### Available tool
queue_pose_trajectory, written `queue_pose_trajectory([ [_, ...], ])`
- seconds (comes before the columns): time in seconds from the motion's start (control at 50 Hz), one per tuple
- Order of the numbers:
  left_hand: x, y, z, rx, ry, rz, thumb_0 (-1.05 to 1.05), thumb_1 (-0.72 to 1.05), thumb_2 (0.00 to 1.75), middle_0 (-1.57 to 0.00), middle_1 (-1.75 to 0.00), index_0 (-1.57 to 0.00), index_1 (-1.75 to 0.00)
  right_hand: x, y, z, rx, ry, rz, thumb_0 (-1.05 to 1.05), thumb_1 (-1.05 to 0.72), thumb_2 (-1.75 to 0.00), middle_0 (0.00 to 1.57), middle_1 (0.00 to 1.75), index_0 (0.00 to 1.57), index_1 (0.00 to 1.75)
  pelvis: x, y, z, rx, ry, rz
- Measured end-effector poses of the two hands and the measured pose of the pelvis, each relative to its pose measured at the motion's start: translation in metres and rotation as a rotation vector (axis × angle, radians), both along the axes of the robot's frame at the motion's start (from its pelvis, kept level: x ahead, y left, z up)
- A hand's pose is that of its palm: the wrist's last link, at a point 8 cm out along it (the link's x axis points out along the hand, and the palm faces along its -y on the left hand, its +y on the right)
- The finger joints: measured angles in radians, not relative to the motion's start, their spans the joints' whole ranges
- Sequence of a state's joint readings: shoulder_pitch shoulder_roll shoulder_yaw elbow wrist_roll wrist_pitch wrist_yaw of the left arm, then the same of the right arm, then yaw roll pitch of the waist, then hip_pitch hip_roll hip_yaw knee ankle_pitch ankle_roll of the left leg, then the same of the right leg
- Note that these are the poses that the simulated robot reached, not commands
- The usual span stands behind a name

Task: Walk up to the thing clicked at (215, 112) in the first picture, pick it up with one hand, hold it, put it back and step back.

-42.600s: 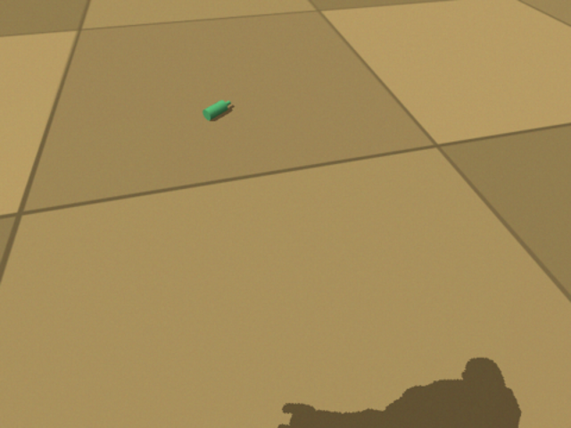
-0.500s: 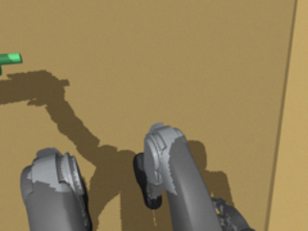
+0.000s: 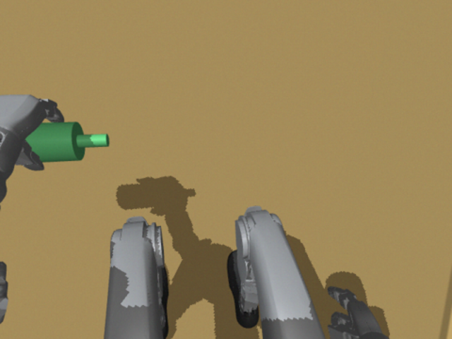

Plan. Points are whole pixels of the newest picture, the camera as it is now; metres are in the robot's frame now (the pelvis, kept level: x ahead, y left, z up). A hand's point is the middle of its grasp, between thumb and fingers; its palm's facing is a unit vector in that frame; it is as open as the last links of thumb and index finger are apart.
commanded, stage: lift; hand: left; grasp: from above
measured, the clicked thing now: (50, 142) +0.46 +0.29 -0.13
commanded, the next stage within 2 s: hold in 1.06 s
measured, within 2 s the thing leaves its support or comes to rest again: neither
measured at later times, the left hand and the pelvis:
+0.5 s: hand out of the picture +0.37 +0.27 +0.11, palm faces -0.45 -0.10 -0.89, open 9.8 cm; pelvis +0.02 +0.00 +0.19, yaw +4 degrees
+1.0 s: hand out of the picture +0.38 +0.25 +0.21, palm faces -0.44 -0.10 -0.89, open 10.0 cm; pelvis +0.06 +0.00 +0.29, yaw +4 degrees
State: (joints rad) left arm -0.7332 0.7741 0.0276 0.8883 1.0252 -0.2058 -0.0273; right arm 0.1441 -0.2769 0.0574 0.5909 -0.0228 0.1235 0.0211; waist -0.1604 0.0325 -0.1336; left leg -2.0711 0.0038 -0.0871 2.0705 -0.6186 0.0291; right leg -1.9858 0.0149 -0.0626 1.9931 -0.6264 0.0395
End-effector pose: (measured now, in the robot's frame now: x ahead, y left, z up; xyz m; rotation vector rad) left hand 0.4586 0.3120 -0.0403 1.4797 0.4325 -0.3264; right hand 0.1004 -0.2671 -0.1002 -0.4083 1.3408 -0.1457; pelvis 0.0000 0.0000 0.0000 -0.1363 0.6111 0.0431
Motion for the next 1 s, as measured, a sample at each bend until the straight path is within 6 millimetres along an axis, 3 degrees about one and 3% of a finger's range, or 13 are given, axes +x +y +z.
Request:
queue_pose_trajectory([
  [0.2,-0.034,-0.013,0.082,0.0,-0.026,0.025,0.0,0.14,0.26,-0.7,-0.48,-0.73,-0.45,0.022,0.013,0.056,0.06,-0.111,-0.026,0.01,-0.9,-0.9,0.2,0.3,0.2,0.3,0.004,-0.001,0.067,0.027,-0.066,0.013],
  [0.52,-0.088,-0.035,0.216,0.0,-0.016,0.058,0.0,0.09,0.36,-0.66,-0.55,-0.69,-0.52,0.02,0.007,0.186,0.064,-0.225,-0.089,0.01,-0.9,-0.9,0.2,0.3,0.2,0.3,0.02,-0.004,0.195,0.073,-0.247,0.032],
  [0.72,-0.097,-0.053,0.261,0.009,-0.008,0.05,0.0,0.08,0.37,-0.64,-0.6,-0.67,-0.57,0.03,0.0,0.239,0.065,-0.273,-0.095,0.01,-0.9,-0.9,0.2,0.3,0.2,0.3,0.037,-0.005,0.246,0.095,-0.326,0.034],
  [1.0,-0.078,-0.063,0.31,0.012,-0.023,0.085,0.0,0.06,0.4,-0.63,-0.63,-0.66,-0.6,0.055,0.008,0.277,0.104,-0.287,-0.106,0.01,-0.9,-0.9,0.2,0.3,0.2,0.3,0.062,-0.003,0.29,0.118,-0.4,0.024],
])
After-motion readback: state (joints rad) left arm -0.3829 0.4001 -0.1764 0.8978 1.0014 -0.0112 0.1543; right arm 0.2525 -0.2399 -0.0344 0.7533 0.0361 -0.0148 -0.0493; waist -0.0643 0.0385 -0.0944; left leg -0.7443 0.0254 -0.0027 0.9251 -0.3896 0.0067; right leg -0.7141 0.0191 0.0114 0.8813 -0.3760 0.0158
